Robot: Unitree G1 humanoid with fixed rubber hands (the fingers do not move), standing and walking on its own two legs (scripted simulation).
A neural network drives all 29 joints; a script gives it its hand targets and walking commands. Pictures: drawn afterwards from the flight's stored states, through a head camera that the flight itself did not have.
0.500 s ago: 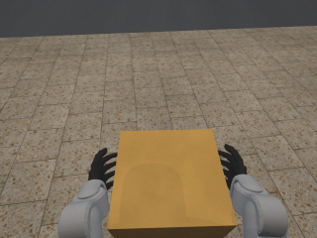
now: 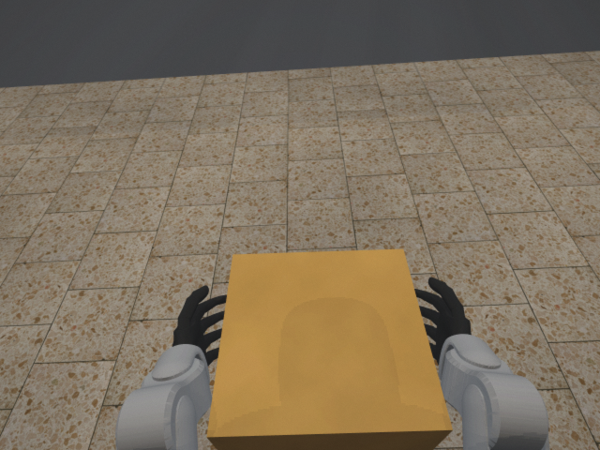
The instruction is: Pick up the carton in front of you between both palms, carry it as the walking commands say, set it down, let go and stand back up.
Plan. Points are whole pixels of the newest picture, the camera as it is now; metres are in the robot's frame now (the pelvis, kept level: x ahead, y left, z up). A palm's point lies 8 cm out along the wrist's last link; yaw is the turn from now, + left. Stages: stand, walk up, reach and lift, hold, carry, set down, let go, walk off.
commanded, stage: carry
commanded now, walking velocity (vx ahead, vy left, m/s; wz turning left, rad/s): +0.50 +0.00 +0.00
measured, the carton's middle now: (321, 373) +0.22 +0.00 +0.00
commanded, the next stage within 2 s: none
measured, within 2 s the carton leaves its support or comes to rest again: neither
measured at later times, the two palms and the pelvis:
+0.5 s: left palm (215, 157) +0.57 +0.17 +0.07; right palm (386, 153) +0.55 -0.13 +0.08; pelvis +0.33 +0.04 +0.00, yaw -4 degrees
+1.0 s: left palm (239, 95) +0.75 +0.15 +0.09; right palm (386, 92) +0.74 -0.15 +0.09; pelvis +0.52 +0.00 +0.00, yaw -2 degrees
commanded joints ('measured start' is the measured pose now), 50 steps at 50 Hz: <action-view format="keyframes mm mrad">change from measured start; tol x16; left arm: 1 -310 -774 -582 -144 -182 -48 -79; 20 -264 -501 -531 -233 -158 6 1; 29 -301 -745 -594 -212 -159 -19 -39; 50 -315 -664 -529 -150 -163 7 -37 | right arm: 1 -316 787 615 -120 169 -58 54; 21 -245 511 530 -180 169 -7 -8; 28 -317 719 583 -212 219 -41 55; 50 -347 657 583 -155 191 -5 23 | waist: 1 -10 -110 -277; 18 -14 -192 -46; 20 -42 -101 -155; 22 -47 314 -367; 25 -38 79 -332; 50 -22 -66 -303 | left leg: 1 -244 58 -47 3 114 19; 16 -281 14 141 -649 360 2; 20 188 -75 220 -735 310 22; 22 576 348 -453 -871 600 239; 25 459 307 -185 -826 1038 181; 34 284 188 112 -871 840 105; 40 54 100 130 -738 286 -11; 50 169 74 75 -683 500 -45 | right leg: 1 412 -281 361 -284 153 -31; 7 411 -232 221 -405 8 -41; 17 483 -205 91 -314 318 -9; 20 366 -120 -2 113 531 57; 22 -61 73 76 701 -201 133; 24 -156 14 242 851 -347 87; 38 194 -46 79 -129 219 109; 41 311 -201 195 -59 558 53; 50 337 -138 162 36 694 31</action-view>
